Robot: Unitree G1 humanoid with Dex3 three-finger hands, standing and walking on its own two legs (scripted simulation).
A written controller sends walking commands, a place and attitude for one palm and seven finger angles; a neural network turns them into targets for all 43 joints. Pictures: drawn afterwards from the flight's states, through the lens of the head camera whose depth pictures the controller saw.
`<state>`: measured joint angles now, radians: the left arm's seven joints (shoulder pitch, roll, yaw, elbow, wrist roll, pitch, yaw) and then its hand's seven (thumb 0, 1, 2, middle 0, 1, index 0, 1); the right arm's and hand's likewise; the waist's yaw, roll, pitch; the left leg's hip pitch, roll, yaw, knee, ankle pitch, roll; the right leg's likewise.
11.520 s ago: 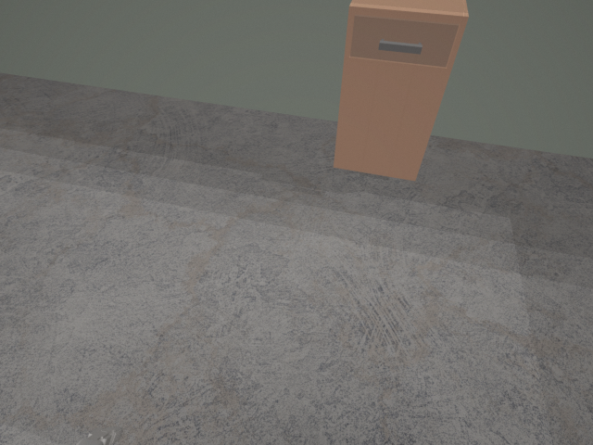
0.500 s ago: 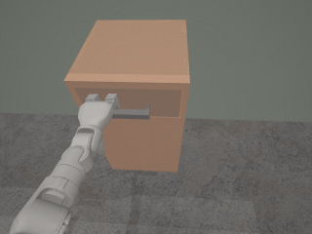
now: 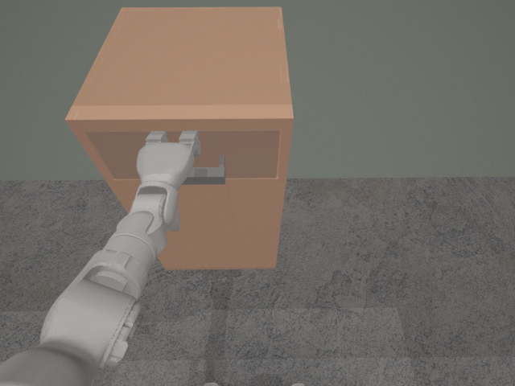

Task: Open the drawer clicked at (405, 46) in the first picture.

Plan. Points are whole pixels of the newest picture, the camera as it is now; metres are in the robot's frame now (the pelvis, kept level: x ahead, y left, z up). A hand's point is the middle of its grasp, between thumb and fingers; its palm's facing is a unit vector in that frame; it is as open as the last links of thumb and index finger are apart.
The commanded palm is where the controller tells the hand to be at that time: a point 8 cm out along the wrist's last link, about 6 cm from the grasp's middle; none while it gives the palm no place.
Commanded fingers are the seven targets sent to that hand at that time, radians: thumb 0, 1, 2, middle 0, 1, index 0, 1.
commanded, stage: move the hooked fingers above the handle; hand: left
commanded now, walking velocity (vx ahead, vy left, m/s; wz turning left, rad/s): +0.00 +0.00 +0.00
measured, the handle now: (188, 167) +0.55 +0.13 -0.05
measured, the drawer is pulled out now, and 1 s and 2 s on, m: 0.00 0.00 0.00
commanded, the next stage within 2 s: lower the fingers behind the handle in 0.82 s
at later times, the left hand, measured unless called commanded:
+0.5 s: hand (185, 174) +0.49 +0.11 +0.01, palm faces -0.02 -0.03 -1.00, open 13.9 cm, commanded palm +0.47 +0.12 +0.06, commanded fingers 0.00 -0.50 0.30 -0.30 -1.20 -0.30 -1.20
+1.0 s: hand (184, 173) +0.50 +0.12 +0.00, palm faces -0.02 -0.03 -1.00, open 13.9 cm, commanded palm +0.48 +0.12 +0.05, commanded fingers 0.00 -0.50 0.30 -0.30 -1.20 -0.30 -1.20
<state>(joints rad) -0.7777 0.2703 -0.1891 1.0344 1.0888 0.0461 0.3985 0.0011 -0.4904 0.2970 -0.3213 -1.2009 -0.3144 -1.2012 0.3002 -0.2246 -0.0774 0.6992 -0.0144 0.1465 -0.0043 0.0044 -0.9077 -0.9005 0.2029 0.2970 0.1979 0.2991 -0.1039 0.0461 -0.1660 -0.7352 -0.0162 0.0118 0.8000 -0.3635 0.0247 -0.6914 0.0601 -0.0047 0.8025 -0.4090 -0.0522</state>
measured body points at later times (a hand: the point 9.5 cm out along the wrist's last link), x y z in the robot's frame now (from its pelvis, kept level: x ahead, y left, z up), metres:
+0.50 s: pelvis -0.01 +0.01 -0.01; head +0.09 +0.00 +0.43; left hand +0.48 +0.11 +0.06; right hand -0.03 -0.25 -0.14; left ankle +0.00 +0.11 -0.70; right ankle -0.02 -0.09 -0.70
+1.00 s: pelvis +0.00 +0.01 -0.01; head +0.10 +0.01 +0.43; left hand +0.49 +0.12 +0.05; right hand +0.01 -0.25 -0.14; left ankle +0.00 +0.11 -0.70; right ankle -0.02 -0.09 -0.70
